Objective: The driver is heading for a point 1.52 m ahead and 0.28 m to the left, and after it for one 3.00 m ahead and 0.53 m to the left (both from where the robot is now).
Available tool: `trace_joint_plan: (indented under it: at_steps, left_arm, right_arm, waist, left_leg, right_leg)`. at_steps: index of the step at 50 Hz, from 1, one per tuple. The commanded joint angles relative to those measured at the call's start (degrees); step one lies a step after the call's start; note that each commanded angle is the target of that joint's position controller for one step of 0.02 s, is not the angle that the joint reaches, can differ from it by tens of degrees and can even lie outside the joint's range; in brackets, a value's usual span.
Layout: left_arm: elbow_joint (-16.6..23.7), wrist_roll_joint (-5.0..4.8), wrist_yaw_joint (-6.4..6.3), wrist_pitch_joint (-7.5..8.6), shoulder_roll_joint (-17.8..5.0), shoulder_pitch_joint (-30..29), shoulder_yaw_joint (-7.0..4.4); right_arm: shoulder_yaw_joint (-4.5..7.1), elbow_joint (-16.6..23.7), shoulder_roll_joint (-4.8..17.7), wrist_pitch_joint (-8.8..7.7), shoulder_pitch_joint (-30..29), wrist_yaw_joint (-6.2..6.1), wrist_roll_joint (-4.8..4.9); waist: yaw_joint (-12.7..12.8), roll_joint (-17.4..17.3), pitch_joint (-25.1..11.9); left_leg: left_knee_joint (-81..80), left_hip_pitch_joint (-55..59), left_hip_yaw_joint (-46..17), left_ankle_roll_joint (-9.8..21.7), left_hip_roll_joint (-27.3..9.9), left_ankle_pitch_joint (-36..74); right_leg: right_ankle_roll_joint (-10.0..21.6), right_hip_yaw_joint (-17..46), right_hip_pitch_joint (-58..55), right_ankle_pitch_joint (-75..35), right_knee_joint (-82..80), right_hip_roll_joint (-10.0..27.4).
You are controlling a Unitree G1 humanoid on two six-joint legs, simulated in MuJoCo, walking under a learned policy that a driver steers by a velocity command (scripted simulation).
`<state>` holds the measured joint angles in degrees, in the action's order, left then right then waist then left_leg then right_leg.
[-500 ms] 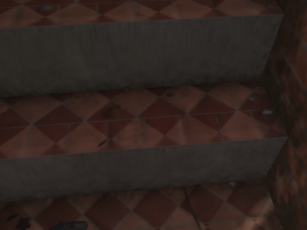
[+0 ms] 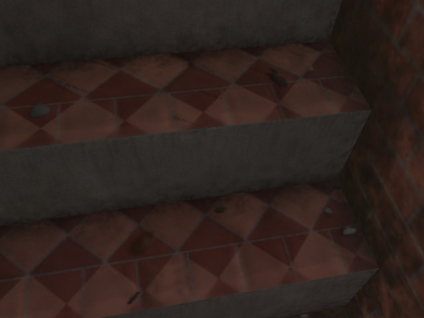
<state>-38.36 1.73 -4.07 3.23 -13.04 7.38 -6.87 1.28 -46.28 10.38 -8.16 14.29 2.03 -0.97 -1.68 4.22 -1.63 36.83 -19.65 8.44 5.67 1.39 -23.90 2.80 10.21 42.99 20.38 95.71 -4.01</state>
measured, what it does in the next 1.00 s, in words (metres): climbs, turning left: right foot 0.03 m higher, then left foot 0.20 m higher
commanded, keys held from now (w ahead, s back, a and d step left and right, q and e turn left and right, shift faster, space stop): w+shift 0.34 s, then w+q+shift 0.38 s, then w+shift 0.28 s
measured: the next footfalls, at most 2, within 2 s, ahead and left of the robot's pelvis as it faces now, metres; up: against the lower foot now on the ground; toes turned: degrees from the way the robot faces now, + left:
right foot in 0.34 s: -0.10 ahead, -0.10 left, +0.03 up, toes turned -6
left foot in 0.46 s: +0.09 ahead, +0.10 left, +0.23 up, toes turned +0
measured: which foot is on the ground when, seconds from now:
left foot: down 0.00-0.26, up 0.28-0.44, down 0.46-0.68, up 0.70-1.00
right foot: up 0.00-0.32, down 0.34-0.46, up 0.48-0.68, down 0.70-1.00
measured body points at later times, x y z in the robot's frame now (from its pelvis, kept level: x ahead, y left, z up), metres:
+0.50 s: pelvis +0.11 +0.02 +0.10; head +0.25 +0.05 +0.53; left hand +0.18 +0.30 -0.06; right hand +0.38 -0.20 +0.03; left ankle +0.06 +0.11 -0.52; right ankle -0.09 -0.09 -0.57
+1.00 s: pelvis +0.21 +0.04 +0.25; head +0.25 +0.02 +0.70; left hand +0.13 +0.31 +0.15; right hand +0.54 -0.03 +0.20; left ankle +0.20 +0.21 -0.14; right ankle +0.19 -0.11 -0.49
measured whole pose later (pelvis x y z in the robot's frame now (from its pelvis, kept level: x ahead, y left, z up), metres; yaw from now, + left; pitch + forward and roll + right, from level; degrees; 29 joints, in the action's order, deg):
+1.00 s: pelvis +0.21 +0.04 +0.25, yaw +21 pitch +4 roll +2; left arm -47.2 1.5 -2.8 7.8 -12.8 22.2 -2.6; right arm 0.8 -30.0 10.3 2.5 -3.9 -0.3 -3.4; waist 4.0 -2.0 -0.4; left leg 125.5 -74.8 -5.3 3.3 1.5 -15.8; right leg 0.9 -0.4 11.0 20.8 27.7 4.8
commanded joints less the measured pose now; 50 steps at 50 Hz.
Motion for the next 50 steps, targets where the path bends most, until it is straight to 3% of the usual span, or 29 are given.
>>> trace_joint_plan:
  at_steps: [1, 3, 7, 10, 11, 13, 14, 15, 16, 18, 20, 21, 22, 23, 24, 25, 26, 29, 31, 33, 34, 35, 36, 37, 40, 42, 43, 44, 50]
  left_arm:
    - [9.35, 1.23, 0.75, -0.29, 1.05, -6.40, 1.64]
    - [11.32, -0.29, -0.13, -1.92, -0.97, -9.75, 1.89]
    - [15.06, 0.79, -0.77, -4.41, -0.61, -15.58, 2.09]
    - [9.80, 0.32, -0.21, -4.98, -1.42, -2.69, 2.80]
    - [12.21, -1.90, -1.56, -6.08, 0.98, -3.28, 3.34]
    - [4.81, 0.80, -0.66, -4.07, -4.27, 10.28, 1.36]
    - [-5.71, -2.67, -1.41, -3.84, -6.52, 25.53, -1.08]
    - [-6.44, -1.04, -0.28, -3.43, -3.83, 16.07, -0.19]
    - [-12.76, 3.67, 1.00, -1.93, -4.69, 14.06, 0.60]
    - [-21.47, 10.84, 1.60, 0.22, -0.35, 19.87, 2.34]
    - [-7.19, 7.32, -1.07, 1.20, -11.23, -8.11, -1.77]
    - [-0.88, 5.04, -2.19, 0.87, -23.28, -17.26, -5.46]
    - [0.89, 1.79, -2.97, 1.74, -24.31, -11.34, -6.35]
    - [0.45, -0.98, -3.55, 1.50, -19.54, -5.53, -5.02]
    - [1.94, -4.96, -2.54, -0.03, -14.32, -4.09, -2.94]
    - [6.39, -1.79, 0.54, -1.33, -7.23, -6.60, -0.22]
    - [6.93, 0.34, 1.71, -0.99, -3.88, -3.98, 1.37]
    - [14.28, 2.70, -1.04, 1.37, -3.78, -13.12, 3.62]
    - [8.39, -0.18, -0.28, 0.25, -5.74, 10.68, 3.86]
    - [4.78, -2.15, 0.58, -1.00, -5.81, 26.64, 4.37]
    - [-2.82, -2.82, 0.17, -0.63, -5.57, 40.82, 2.26]
    - [-7.69, -2.63, -0.31, -0.84, -2.48, 41.56, 1.76]
    - [1.49, 1.91, -0.77, 2.78, -8.04, 6.63, 1.01]
    - [5.87, 0.65, -0.67, 4.41, -4.16, -7.54, 1.22]
    - [-4.94, -1.62, 1.65, 4.73, -0.60, 16.66, 3.75]
    - [-5.26, -0.53, 1.49, 5.66, -6.87, 9.30, 2.81]
    - [-3.19, -0.30, 0.82, 5.71, -12.26, 5.27, 0.91]
    - [-2.73, 0.08, 1.28, 5.93, -10.55, 5.81, 1.45]
    - [-4.12, -0.58, 0.14, 6.39, -11.97, 10.07, 1.16]
  right_arm:
    - [4.04, -0.64, 10.12, -1.23, 4.37, -1.07, -1.32]
    - [2.76, -1.48, 6.68, -2.75, 2.52, -2.50, -1.17]
    - [4.21, -3.59, 11.80, -4.93, 8.36, -2.07, 0.52]
    - [3.59, 0.63, 12.67, -2.71, -3.65, -3.15, 2.48]
    - [5.98, -0.51, 17.00, -2.42, 1.66, -3.08, 4.89]
    - [6.97, 3.56, 19.98, -0.88, -4.34, -1.88, 3.76]
    - [6.27, 7.05, 17.95, -0.89, -17.72, -1.52, 5.75]
    - [5.40, 9.81, 8.79, -0.30, -15.51, -2.91, 4.84]
    - [4.95, 13.35, 4.34, 0.53, -11.37, -7.10, 5.36]
    - [1.36, 26.24, -1.97, 1.09, -16.90, -5.45, 4.80]
    - [-1.22, 24.04, 3.58, 1.14, -8.74, 0.40, 6.60]
    - [-1.34, 18.24, 6.55, 1.13, -0.94, 3.73, 5.04]
    - [-1.55, 13.30, 7.53, 4.05, 6.12, 3.68, 1.62]
    - [-0.10, 7.77, 7.85, 7.15, 12.64, 2.95, 0.25]
    - [1.33, 5.57, 6.18, 8.17, -0.44, 2.43, -1.04]
    - [2.57, 5.12, 9.65, 7.41, -0.32, -0.21, -0.29]
    - [3.87, 3.55, 12.91, 7.08, 3.84, -3.51, 0.37]
    - [4.46, 3.18, 14.51, 4.64, 3.32, -8.94, -2.27]
    - [4.67, 11.21, 14.90, 2.18, -29.85, -7.49, -5.14]
    - [3.08, 10.36, 12.10, 1.48, -36.00, -6.16, 0.23]
    - [3.32, 10.51, 10.12, 1.58, -37.02, -5.88, 0.59]
    - [1.45, 11.91, 1.85, 2.15, -37.56, -4.52, -2.48]
    - [1.20, 15.09, 0.85, 5.98, -10.76, -3.30, -0.21]
    - [1.63, 14.32, 4.62, 7.69, -3.49, -2.85, -2.59]
    - [0.35, 13.95, -1.77, 5.76, -18.85, -2.26, -4.07]
    - [-0.02, 17.67, -2.10, 7.86, -14.29, -1.05, -3.38]
    - [-0.23, 18.52, -2.00, 9.65, -11.11, -1.52, -2.45]
    - [-0.56, 18.84, -1.11, 10.00, -13.96, -2.15, -2.45]
    - [0.15, 22.48, 2.12, 9.93, -27.42, -1.95, -2.68]
  waist:
    - [2.08, -11.99, -5.81]
    - [1.34, -12.86, 0.79]
    - [2.21, -5.03, 5.21]
    - [14.31, 1.68, -10.55]
    - [12.29, -6.00, -13.60]
    - [20.48, -0.24, -21.56]
    - [27.93, 15.95, -18.86]
    - [20.70, 10.00, 2.04]
    - [13.85, 12.05, 12.83]
    - [1.58, 13.32, 6.18]
    - [-13.83, -3.65, -18.06]
    - [-15.97, -7.46, -25.00]
    - [-12.51, -8.24, -28.12]
    - [-10.51, -4.07, -29.44]
    - [-6.22, -32.07, -21.03]
    - [-1.36, -37.92, -20.10]
    - [0.48, -30.70, -26.82]
    - [-0.98, -22.22, -5.49]
    - [19.55, 0.52, -2.11]
    - [28.20, 8.82, 1.98]
    - [33.39, 7.35, -8.36]
    - [30.56, 13.37, -8.94]
    - [-0.68, 25.89, -14.81]
    - [-6.67, 14.38, -17.22]
    - [7.64, -12.79, -0.44]
    - [-0.55, -5.46, 2.09]
    - [-4.31, 3.40, 0.73]
    - [-1.73, 4.69, 1.26]
    - [3.11, -5.21, 4.34]
  left_leg:
    - [-18.71, 25.06, -26.57, 13.48, -18.65, 8.16]
    - [-21.26, 18.47, -22.83, 13.09, -18.58, 27.98]
    - [-25.49, 20.21, -11.84, 12.13, -18.35, 65.61]
    - [-15.34, 10.44, -0.66, 3.63, -7.17, 101.11]
    - [-11.48, 16.46, -6.82, 5.02, -9.77, 101.71]
    - [27.72, 15.59, 1.20, -4.76, 1.43, 99.35]
    - [52.82, -12.78, 1.77, -7.34, 10.92, 29.77]
    - [87.84, -21.15, 1.32, -2.40, 15.35, -13.18]
    - [114.58, -37.24, -4.21, -2.27, 18.83, -31.83]
    - [121.01, -78.23, -8.74, 1.48, 17.78, -55.40]
    - [46.72, -49.42, -11.48, 3.38, 11.66, -49.38]
    - [19.36, -32.13, -5.74, -0.19, 9.43, -21.40]
    - [2.33, -18.26, -7.54, 0.67, 8.85, -8.93]
    - [-8.19, 0.97, -13.87, 5.68, 2.79, 7.23]
    - [-5.54, 21.85, -22.20, 11.21, 5.04, 24.41]
    - [15.95, 34.36, -23.24, 15.71, 2.58, 63.41]
    - [19.51, 50.21, -27.50, 18.16, -3.75, 64.98]
    - [8.37, 20.14, -32.74, 7.91, -1.29, 47.50]
    - [0.66, -25.64, -27.52, 3.66, 0.66, 18.74]
    - [14.32, -42.81, -13.70, 0.05, 6.00, 44.76]
    - [45.73, -42.11, -12.42, -0.95, 12.31, 51.36]
    - [78.63, -46.25, -13.57, 0.50, 17.67, 4.99]
    - [88.94, -49.65, -34.43, -0.10, 12.24, 5.82]
    - [90.07, -40.97, -33.01, -0.02, 5.87, 12.55]
    - [89.08, -51.38, -15.78, -0.95, 9.72, 4.87]
    - [94.49, -56.34, -14.63, -2.33, 8.81, -2.38]
    - [97.23, -55.50, -18.13, -3.33, 5.21, 3.92]
    - [97.54, -57.65, -17.84, -3.34, 3.63, 8.12]
    - [84.06, -60.49, -9.68, -2.14, -5.17, 9.02]
  right_leg:
    - [0.66, -4.96, 32.74, 4.16, 37.53, -0.42]
    - [2.04, -5.55, 33.48, 5.03, 45.55, 0.24]
    - [3.92, -8.61, 36.69, 22.45, 39.92, -1.68]
    - [5.28, -17.87, -10.14, -3.12, -23.66, 0.31]
    - [4.32, -15.01, -13.91, 4.46, -39.31, 0.72]
    - [4.90, -16.87, -36.46, -27.45, -64.33, 0.43]
    - [6.24, -10.95, -59.49, -62.52, -80.97, 4.10]
    - [11.67, -5.47, -43.17, -58.85, -116.87, 13.82]
    - [12.34, -6.05, -48.86, -71.70, -126.16, 19.77]
    - [3.27, -12.61, -86.23, -138.50, -94.00, 23.71]
    - [-3.29, -16.36, -82.57, -164.68, -55.18, 16.65]
    - [2.28, -14.43, -71.63, -154.47, -51.55, 17.15]
    - [5.01, -11.03, -66.48, -142.99, -43.66, 19.23]
    - [3.72, -6.85, -56.15, -120.01, -37.85, 20.57]
    - [-3.58, -11.46, -21.48, -10.35, -22.44, 2.79]
    - [-7.89, -12.98, 4.82, 11.64, 8.95, -5.66]
    - [-8.98, -7.16, 21.89, 20.07, 25.76, -4.56]
    - [-5.60, -1.98, 34.01, 37.55, 37.56, -3.14]
    - [-2.45, -5.43, -6.37, 14.97, 13.76, -1.28]
    - [-1.22, -16.58, -36.41, -2.48, -35.27, 0.01]
    - [5.95, -13.96, -54.54, -19.33, -46.77, 3.98]
    - [10.58, -5.69, -53.77, -30.63, -57.49, 8.32]
    - [11.79, 30.63, -44.87, 5.58, -63.13, 19.41]
    - [9.55, 35.24, -32.88, 21.77, -66.61, 22.26]
    - [2.55, -5.94, -33.21, -16.19, -62.07, 9.02]
    - [7.24, -3.21, -32.33, -37.40, -70.68, 14.88]
    - [9.16, 6.15, -25.94, -21.24, -75.23, 21.29]
    - [8.99, 8.26, -23.78, 1.96, -78.52, 20.24]
    - [10.19, 5.57, -35.90, 0.83, -85.62, 21.57]
Over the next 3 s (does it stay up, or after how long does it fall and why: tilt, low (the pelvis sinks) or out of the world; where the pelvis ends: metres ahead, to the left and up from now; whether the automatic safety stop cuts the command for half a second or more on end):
stays up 0.51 0.22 0.55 its command is cut before an obstacle from the start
